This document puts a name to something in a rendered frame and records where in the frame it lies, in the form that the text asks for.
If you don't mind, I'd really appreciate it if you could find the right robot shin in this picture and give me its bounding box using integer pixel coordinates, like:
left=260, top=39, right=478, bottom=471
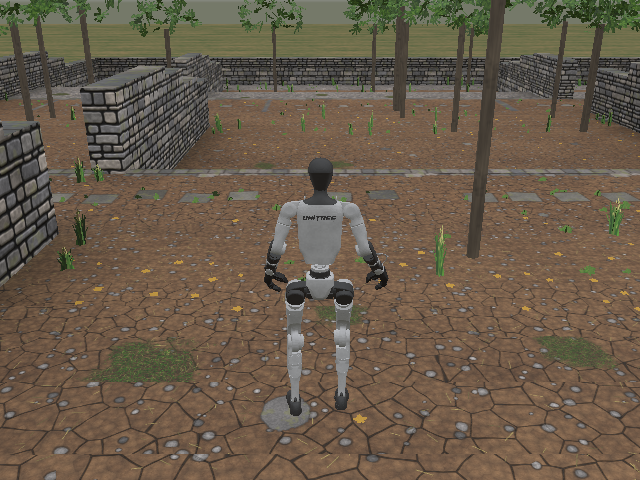
left=335, top=329, right=350, bottom=397

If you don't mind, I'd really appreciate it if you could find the robot right upper arm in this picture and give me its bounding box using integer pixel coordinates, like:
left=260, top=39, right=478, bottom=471
left=341, top=201, right=372, bottom=257

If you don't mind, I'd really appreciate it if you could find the robot head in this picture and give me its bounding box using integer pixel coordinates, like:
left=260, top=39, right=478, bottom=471
left=303, top=157, right=337, bottom=205

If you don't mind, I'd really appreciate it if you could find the left robot forearm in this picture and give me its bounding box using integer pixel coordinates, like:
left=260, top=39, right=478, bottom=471
left=264, top=239, right=281, bottom=276

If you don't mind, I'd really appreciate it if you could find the right robot forearm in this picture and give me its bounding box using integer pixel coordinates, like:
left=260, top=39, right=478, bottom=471
left=363, top=241, right=384, bottom=275

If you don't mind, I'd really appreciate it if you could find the robot left hand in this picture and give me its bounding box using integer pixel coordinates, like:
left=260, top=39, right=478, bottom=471
left=264, top=271, right=288, bottom=292

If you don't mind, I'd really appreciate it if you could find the robot left upper arm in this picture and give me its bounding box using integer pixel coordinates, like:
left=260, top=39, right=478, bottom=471
left=270, top=201, right=300, bottom=255

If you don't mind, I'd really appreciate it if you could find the robot right hand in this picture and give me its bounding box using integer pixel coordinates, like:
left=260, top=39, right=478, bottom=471
left=366, top=266, right=389, bottom=290

